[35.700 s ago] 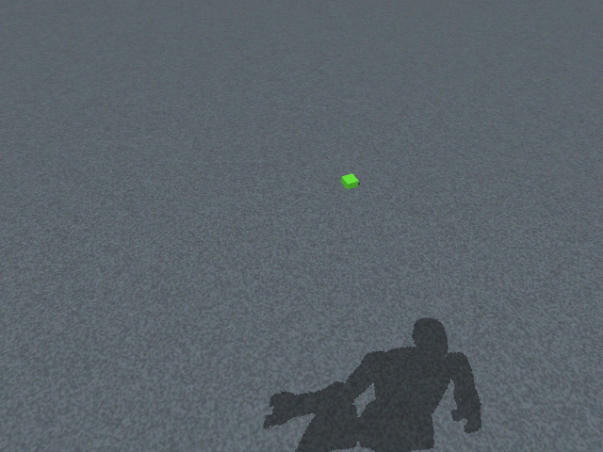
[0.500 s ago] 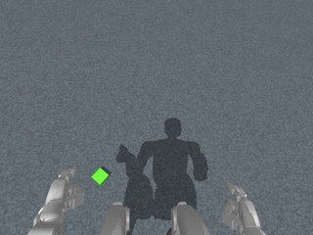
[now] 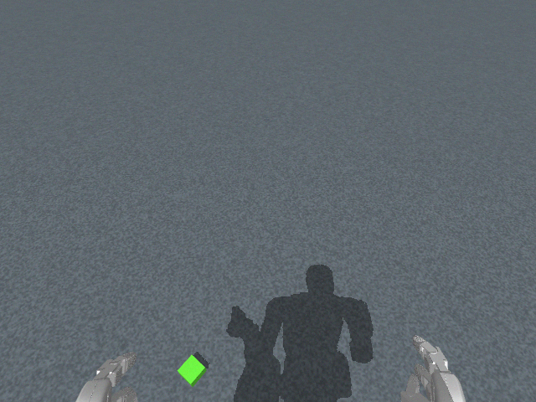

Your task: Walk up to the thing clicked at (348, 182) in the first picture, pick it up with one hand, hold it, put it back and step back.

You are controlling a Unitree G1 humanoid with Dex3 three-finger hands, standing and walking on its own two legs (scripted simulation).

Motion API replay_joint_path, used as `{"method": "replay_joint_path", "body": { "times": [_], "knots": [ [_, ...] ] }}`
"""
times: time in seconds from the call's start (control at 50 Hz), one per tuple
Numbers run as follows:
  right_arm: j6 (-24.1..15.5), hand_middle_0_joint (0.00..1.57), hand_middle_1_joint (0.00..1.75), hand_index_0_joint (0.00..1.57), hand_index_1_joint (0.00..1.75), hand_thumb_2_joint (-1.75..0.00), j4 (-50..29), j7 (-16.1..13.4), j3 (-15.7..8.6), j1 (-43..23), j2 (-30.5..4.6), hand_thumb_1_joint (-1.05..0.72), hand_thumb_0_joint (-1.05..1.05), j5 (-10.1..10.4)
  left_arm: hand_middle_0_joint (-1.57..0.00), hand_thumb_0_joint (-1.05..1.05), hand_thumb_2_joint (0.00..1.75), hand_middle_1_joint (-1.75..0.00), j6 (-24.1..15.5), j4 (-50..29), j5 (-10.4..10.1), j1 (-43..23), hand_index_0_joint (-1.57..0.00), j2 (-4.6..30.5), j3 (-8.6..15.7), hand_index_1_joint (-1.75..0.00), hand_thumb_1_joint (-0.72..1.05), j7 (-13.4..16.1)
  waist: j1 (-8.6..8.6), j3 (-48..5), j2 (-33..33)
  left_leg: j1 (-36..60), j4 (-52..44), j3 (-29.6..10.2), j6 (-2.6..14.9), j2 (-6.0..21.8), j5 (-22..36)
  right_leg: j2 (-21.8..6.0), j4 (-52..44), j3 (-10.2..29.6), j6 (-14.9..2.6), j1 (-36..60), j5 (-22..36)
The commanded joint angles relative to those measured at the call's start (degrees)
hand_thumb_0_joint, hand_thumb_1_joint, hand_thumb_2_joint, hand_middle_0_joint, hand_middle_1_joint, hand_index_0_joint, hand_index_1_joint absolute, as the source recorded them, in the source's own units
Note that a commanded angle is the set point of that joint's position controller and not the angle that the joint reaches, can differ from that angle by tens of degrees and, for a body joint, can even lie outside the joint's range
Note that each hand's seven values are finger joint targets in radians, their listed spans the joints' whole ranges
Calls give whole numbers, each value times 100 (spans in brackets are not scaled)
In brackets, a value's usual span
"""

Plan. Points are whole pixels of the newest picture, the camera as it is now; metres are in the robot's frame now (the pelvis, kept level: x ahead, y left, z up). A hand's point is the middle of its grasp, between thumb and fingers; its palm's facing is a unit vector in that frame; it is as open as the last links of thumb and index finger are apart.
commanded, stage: home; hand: left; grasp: from above
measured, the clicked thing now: (192, 370) +0.40 +0.24 -0.70
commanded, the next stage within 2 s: stand in 1.90 s
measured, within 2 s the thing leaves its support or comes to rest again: neither
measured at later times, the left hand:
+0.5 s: hand out of the picture +0.15 +0.17 -0.05, palm faces +0.04 -0.98 -0.20, open 7.8 cm
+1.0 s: hand out of the picture +0.15 +0.17 -0.05, palm faces +0.04 -0.98 -0.20, open 7.5 cm
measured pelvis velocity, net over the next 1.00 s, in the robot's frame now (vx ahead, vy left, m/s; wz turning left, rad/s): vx -0.01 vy -0.01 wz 0.00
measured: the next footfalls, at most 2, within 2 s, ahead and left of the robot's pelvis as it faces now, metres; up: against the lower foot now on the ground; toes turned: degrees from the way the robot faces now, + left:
none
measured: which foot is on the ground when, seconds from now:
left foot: down 0.00-1.00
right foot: down 0.00-1.00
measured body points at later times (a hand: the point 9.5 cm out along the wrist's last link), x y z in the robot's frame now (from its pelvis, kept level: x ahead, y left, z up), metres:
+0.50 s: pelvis -0.01 +0.00 +0.00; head +0.01 +0.00 +0.45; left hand +0.15 +0.22 -0.03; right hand +0.14 -0.25 -0.07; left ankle +0.00 +0.12 -0.68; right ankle -0.01 -0.13 -0.68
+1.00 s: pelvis -0.01 -0.01 +0.00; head +0.01 -0.01 +0.45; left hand +0.15 +0.22 -0.03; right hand +0.16 -0.25 -0.07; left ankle +0.00 +0.12 -0.68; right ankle -0.01 -0.13 -0.68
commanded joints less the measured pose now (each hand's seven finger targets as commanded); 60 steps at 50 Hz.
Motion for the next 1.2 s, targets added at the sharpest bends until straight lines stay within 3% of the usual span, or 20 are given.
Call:
{"method": "replay_joint_path", "body": {
  "times": [0.0,0.1,0.18,0.48,0.5,0.58,0.7,0.94,1.02,1.06,1.18],
  "knots": [
    [-437,20,30,20,30,-90,-842,-41,-255,-374,-712,-90,0,-44,-20,0,90,-30,-263,-957,43,-437,-20,587,330,-30,90,-27,-25,-96,-118,510,-953,19,147,-169,1230,200,-893,-84,-57,86,1123],
    [-502,20,30,20,30,-90,-846,-12,-262,-408,-712,-90,0,-66,-20,0,88,-29,-276,-1012,83,-314,-20,638,398,-29,87,-37,41,-333,29,642,-879,43,117,-190,1500,186,-798,-61,-57,223,1383],
    [-514,20,30,20,30,-90,-852,-8,-237,-453,-699,-90,0,-64,-19,0,86,-29,-286,-1010,99,-394,-19,642,380,-29,84,-25,28,-206,24,540,-909,48,131,-200,1198,174,-851,-41,-53,145,1140],
    [-532,20,30,20,30,-90,-836,-37,-245,-473,-711,-90,0,-46,-19,0,85,-28,-268,-979,58,-308,-19,660,379,-28,81,-22,51,-308,-64,506,-897,15,131,-163,1149,189,-822,-43,-56,102,1056],
    [-544,20,30,20,30,-90,-838,-36,-231,-468,-704,-90,0,-47,-18,0,80,-27,-272,-1008,43,-321,-18,628,335,-27,74,-29,63,-245,-119,436,-912,-5,139,-171,1045,187,-840,-58,-49,107,969],
    [-549,20,30,20,30,-90,-813,-42,-250,-434,-705,-90,0,-36,-19,0,84,-28,-264,-1024,41,-253,-19,633,386,-28,80,-24,111,-359,-99,523,-903,7,122,-152,1208,192,-782,-53,-67,166,1082],
    [-566,20,30,20,30,-90,-818,-43,-238,-444,-687,-90,0,-35,-20,0,90,-30,-248,-999,35,-300,-20,621,370,-30,89,-35,97,-239,-99,406,-903,18,131,-167,987,176,-833,-36,-56,89,906],
    [-570,20,30,20,30,-90,-798,-49,-275,-440,-725,-90,0,-49,-20,0,90,-30,-248,-1083,34,-327,-20,639,366,-30,90,-41,31,-358,-91,516,-818,45,131,-164,1190,166,-813,-10,-33,103,1124],
    [-562,20,30,20,30,-90,-784,-42,-290,-409,-724,-90,0,-50,-20,0,90,-30,-271,-1099,37,-236,-20,699,445,-30,90,-32,91,-499,-110,588,-760,45,121,-158,1475,169,-743,-10,-49,220,1357],
    [-549,20,30,20,30,-90,-776,-37,-269,-415,-707,-90,0,-50,-20,0,90,-30,-271,-1107,43,-258,-20,647,367,-30,90,-30,90,-388,-68,563,-774,32,111,-151,1550,170,-719,-23,-55,203,1430],
    [-519,20,30,20,30,-90,-775,-29,-302,-417,-742,-90,0,-52,-20,0,90,-30,-259,-1109,47,-253,-20,685,385,-30,90,-28,80,-403,-80,560,-786,26,118,-150,1445,168,-742,-11,-58,171,1330]
  ]
}}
